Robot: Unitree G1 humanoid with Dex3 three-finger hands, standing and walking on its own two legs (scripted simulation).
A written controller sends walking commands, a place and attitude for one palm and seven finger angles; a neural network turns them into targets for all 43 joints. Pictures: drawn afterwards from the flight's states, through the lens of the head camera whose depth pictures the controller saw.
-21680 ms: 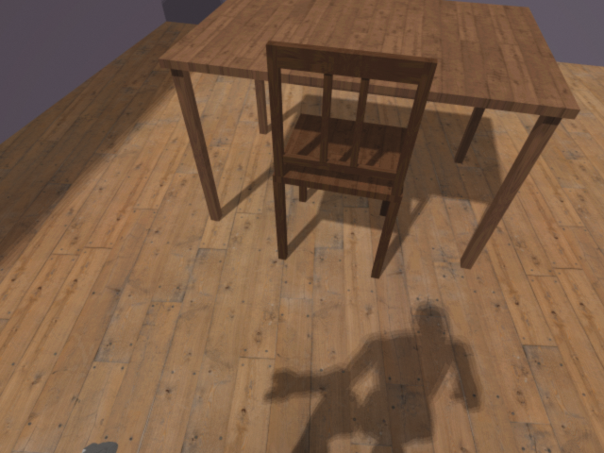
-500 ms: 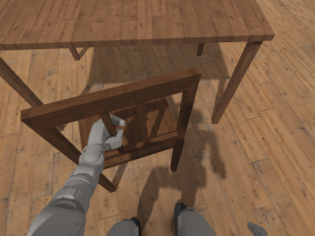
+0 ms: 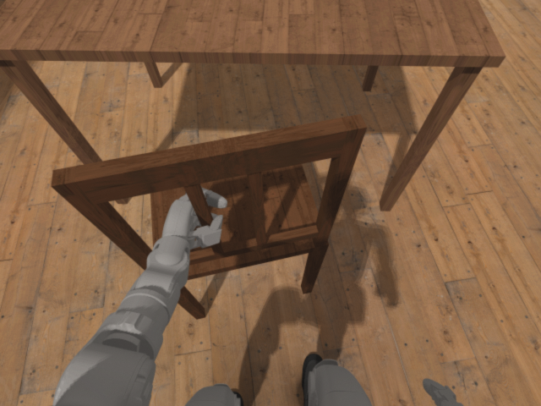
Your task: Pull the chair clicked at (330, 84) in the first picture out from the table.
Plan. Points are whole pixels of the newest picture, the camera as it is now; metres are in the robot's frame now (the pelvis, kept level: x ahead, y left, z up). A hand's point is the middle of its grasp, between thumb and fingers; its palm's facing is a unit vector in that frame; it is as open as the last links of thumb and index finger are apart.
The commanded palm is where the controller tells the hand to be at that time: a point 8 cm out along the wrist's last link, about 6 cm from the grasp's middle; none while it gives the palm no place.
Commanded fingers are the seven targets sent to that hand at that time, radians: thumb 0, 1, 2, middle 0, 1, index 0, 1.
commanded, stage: step backward, pulling the chair out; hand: left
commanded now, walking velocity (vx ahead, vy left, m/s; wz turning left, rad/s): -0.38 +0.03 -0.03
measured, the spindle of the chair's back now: (207, 221) +0.41 +0.13 -0.07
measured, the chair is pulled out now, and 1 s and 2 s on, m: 0.27 0.38 0.58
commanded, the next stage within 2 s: stop walking, hand still on the chair in 1.74 s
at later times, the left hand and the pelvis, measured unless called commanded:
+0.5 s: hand (211, 251) +0.34 +0.11 -0.05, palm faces -0.05 -0.97 -0.22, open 5.4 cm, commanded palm +0.33 +0.16 -0.04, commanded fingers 0.00 0.90 0.90 -0.50 -1.45 -0.50 -1.45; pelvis -0.05 +0.00 +0.00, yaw +0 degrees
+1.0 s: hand (203, 293) +0.27 +0.11 -0.05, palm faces -0.06 -0.97 -0.21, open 5.3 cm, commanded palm +0.26 +0.16 -0.04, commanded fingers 0.00 0.90 0.90 -0.50 -1.45 -0.50 -1.45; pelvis -0.12 +0.01 +0.01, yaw +0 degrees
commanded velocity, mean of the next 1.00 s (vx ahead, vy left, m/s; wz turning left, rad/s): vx -0.38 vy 0.00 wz -0.02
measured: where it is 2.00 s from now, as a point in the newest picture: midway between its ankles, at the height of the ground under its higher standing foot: outside the picture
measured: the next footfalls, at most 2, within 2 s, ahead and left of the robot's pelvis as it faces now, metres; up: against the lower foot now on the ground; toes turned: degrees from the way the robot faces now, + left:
right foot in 0.30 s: +0.08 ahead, -0.12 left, +0.00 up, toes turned -4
right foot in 0.74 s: +0.00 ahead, -0.12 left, +0.00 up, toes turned -4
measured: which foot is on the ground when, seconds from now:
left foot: down 0.00-0.86, up 0.88-1.00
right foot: down 0.00-0.22, up 0.24-0.28, down 0.30-0.62, up 0.64-0.72, down 0.74-1.00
